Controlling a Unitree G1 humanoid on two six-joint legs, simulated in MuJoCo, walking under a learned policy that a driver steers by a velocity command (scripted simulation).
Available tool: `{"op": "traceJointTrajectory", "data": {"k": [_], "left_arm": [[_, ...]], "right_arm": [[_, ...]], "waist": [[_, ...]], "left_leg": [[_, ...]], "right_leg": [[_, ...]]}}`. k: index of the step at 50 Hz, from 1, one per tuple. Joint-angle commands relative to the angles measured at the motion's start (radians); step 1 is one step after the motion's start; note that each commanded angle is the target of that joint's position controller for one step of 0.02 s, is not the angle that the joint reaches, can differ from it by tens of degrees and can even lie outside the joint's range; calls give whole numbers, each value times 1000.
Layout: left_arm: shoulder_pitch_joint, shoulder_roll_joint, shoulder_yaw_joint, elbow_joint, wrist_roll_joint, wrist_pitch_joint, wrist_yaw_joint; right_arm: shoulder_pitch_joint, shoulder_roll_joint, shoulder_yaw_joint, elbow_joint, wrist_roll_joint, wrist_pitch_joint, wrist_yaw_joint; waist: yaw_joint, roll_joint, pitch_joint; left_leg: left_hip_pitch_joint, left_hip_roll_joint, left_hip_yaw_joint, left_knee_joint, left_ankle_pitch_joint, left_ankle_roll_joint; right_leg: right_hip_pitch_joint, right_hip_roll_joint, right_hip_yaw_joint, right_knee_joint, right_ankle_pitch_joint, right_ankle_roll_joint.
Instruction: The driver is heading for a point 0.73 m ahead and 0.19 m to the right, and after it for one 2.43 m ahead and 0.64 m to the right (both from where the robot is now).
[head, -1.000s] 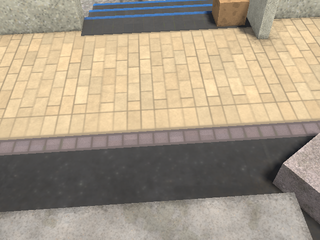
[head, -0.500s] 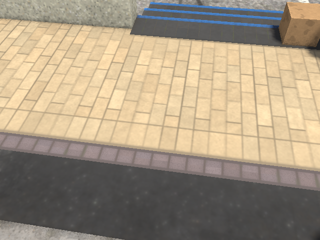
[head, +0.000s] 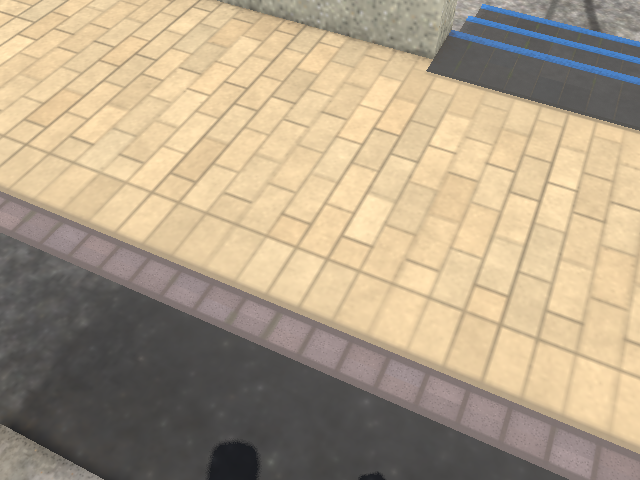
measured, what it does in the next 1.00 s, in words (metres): goes down, turning right: right foot 0.14 m lower, then left foot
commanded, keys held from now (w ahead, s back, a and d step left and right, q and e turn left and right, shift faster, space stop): w+e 0.74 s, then w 0.14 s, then no key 0.12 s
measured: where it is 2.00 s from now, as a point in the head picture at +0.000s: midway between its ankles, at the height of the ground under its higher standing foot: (419, 422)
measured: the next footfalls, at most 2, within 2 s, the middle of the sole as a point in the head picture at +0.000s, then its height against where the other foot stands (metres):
right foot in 0.58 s outside the picture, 0.14 m lower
left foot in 0.94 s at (384, 385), level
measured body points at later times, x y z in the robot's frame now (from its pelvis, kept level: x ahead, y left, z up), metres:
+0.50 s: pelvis +0.29 -0.02 -0.07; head +0.30 -0.04 +0.38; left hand +0.55 +0.11 -0.16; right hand +0.10 -0.16 -0.21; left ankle +0.09 +0.10 -0.73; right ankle +0.44 -0.20 -0.78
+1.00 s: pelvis +0.60 -0.07 -0.15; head +0.62 -0.06 +0.30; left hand +0.78 +0.15 -0.29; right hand +0.67 -0.38 -0.22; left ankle +0.74 -0.01 -0.87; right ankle +0.44 -0.16 -0.83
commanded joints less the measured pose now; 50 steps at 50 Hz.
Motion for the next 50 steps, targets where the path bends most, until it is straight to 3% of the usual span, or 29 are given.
{"op": "traceJointTrajectory", "data": {"k": [1, 2, 3, 4, 5, 7, 8, 10, 11, 13, 16, 23, 24, 25, 26, 28, 29, 30, 31, 33, 35, 37, 39, 41, 44, 47, 48, 49, 50], "left_arm": [[-248, 103, 23, -187, -75, -46, -13], [-221, 87, 10, -170, -59, -59, 10], [-186, 81, 16, -168, -50, -67, 29], [-192, 40, 5, -171, -29, -69, 48], [-206, 13, 4, -167, -13, -57, 52], [-234, 24, 15, -166, -12, -44, 43], [-245, 19, 13, -174, -14, -34, 36], [-242, -5, -2, -178, 1, -28, 12], [-324, -2, -8, -209, 4, -33, 11], [-423, 24, -3, -227, -14, -30, 9], [-518, 64, 9, -274, -21, -4, -2], [-777, 38, -4, -331, -10, 10, -10], [-917, 54, 18, -372, -228, 10, -14], [-900, 38, 9, -373, -217, 5, -19], [-828, 23, 13, -356, -181, 9, -24], [-444, 116, 74, -232, -150, 36, -1], [-253, 198, 111, -182, -139, 51, 27], [-199, 309, 113, -159, -101, 32, 47], [-87, 293, 118, -161, -104, 40, 60], [-194, 249, 113, -194, -102, 56, 97], [-443, 198, 95, -269, -113, 33, 99], [-599, 191, 94, -313, -123, 16, 97], [-573, 194, 104, -313, -113, 6, 114], [-466, 190, 110, -266, -126, 1, 123], [-396, 165, 113, -239, -138, 6, 126], [-357, 106, 99, -229, -131, 14, 125], [-282, 55, 86, -226, -118, 9, 124], [-165, 47, 83, -222, -141, 1, 124], [-167, 125, 101, -198, -139, 5, 123]], "right_arm": [[594, -242, -88, 163, 29, 0, 3], [436, -138, -57, 108, 17, -3, -4], [377, -123, -41, 101, 5, -9, 0], [308, 0, 5, 89, 0, -37, -16], [259, 2, 5, 82, 9, -53, -26], [309, -1, 3, 93, 29, -70, -45], [337, -19, -3, 117, 9, -65, -47], [338, -6, -6, 119, -34, -60, -62], [367, 52, 14, 133, -34, -65, -79], [407, 48, 30, 159, -28, -71, -78], [509, 35, 42, 210, -41, -62, -55], [712, 37, 32, 311, -4, -30, -106], [540, -82, -31, 266, 150, 7, -134], [558, -94, -30, 254, 150, 18, -139], [576, -85, -34, 262, 136, 26, -136], [502, -70, -43, 237, 113, 23, -117], [443, -54, -52, 217, 105, -3, -104], [540, 16, -31, 160, 97, -49, -81], [434, -51, -37, 75, 138, -83, -63], [281, -23, -28, -25, 151, -84, -82], [313, -61, -59, -2, 113, -44, -115], [287, -26, -68, -16, 81, -12, -129], [213, -17, -68, -27, 69, -24, -126], [140, -24, -71, -35, 89, -29, -109], [46, -69, -82, -65, 111, -15, -94], [131, -115, -109, -40, 74, -32, -87], [212, -177, -123, -27, 57, -43, -81], [334, -237, -143, 16, 48, -37, -67], [340, -165, -124, 9, 74, -37, -59]], "waist": [[-323, 113, -116], [-253, -54, -76], [-188, -13, -19], [-108, -49, 9], [-83, 16, 45], [-107, 12, 36], [-100, 19, 27], [-101, -47, -2], [-134, -71, 13], [-156, -44, 24], [-176, -30, 106], [-303, -35, 212], [-321, -69, 330], [-300, -107, 234], [-280, -45, 149], [-95, 27, -68], [18, -101, -143], [-29, -297, -392], [50, -248, -595], [-36, -38, -461], [-182, 116, -226], [-255, 33, -22], [-226, -63, -53], [-181, -138, -108], [-159, -132, -69], [-204, -95, -79], [-199, 84, -145], [-193, 415, -278], [-209, 279, -281]], "left_leg": [[803, 325, -418, -86, 121, 236], [537, 328, -377, -133, -8, 223], [308, 370, -415, -164, 122, 249], [151, 313, -339, -218, 116, 180], [80, 300, -319, -261, 52, 174], [91, 296, -250, -363, 89, 249], [102, 300, -229, -342, 183, 270], [155, 270, -125, -250, 307, 256], [263, 251, -102, -212, 249, 213], [146, 169, 27, -169, 110, 170], [140, 214, 14, -178, 54, 172], [499, 217, 9, -79, 86, 119], [318, 204, 44, 71, 199, 56], [352, 191, 87, 153, 361, 36], [331, 194, 100, 260, 454, 30], [152, 160, 133, 675, 534, 7], [-169, 36, 165, 1107, 35, -80], [-517, 2, -8, 1474, -648, -100], [-605, 0, -157, 1441, -626, -115], [-710, 67, -158, 1210, -457, -99], [-555, 101, -177, 1012, -252, -114], [-264, 121, -148, 621, -183, -151], [-4, 61, -90, 315, 78, -152], [58, 14, -91, 172, 283, -151], [36, 19, -111, 87, 189, -108], [150, 6, -79, 18, 199, -37], [343, 144, -214, 28, 434, 25], [527, 345, -650, -144, 318, 202], [544, 353, -771, -192, 124, 214]], "right_leg": [[-960, 53, -18, 481, 154, -61], [-819, -21, 58, 305, 336, -100], [-710, -39, 88, 253, 436, -109], [-593, -96, 156, -17, 657, -139], [-577, -94, 139, -65, 664, -152], [-559, -76, 143, -291, 708, -147], [-567, -78, 145, -316, 730, -144], [-609, -76, 137, -383, 849, -137], [-720, -90, 197, -541, 1023, -127], [-560, -62, 116, -712, 1337, -116], [-528, -43, 71, -682, 1285, -136], [-639, -32, -19, -975, 1095, -110], [-624, 55, -30, -965, 1085, -109], [-541, 91, -97, -988, 1115, -115], [-393, 105, -116, -988, 1108, -135], [119, 128, -132, -993, 1159, -206], [485, 20, -9, -989, 1464, -297], [893, -220, 263, -659, 2003, -465], [987, -281, 421, -745, 1711, -594], [723, -264, 517, -991, 919, -496], [176, -276, 556, -1102, 798, -463], [-328, -130, 338, -1163, 891, -388], [-482, 18, 160, -1141, 892, -329], [-384, 8, 164, -1132, 789, -316], [-284, -49, 253, -1088, 575, -274], [-226, 33, 227, -860, 626, -185], [-351, 146, 136, -575, 492, -125], [-552, 233, 71, -235, 193, -68], [-644, 201, 170, -104, 170, -67]]}}
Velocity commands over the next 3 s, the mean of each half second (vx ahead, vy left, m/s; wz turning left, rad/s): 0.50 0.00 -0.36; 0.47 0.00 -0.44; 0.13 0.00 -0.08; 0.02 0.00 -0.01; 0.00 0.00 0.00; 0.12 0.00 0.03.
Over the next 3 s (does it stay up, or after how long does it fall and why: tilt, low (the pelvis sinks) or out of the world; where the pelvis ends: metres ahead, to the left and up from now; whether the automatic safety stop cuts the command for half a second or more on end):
stays up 0.73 -0.17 -0.14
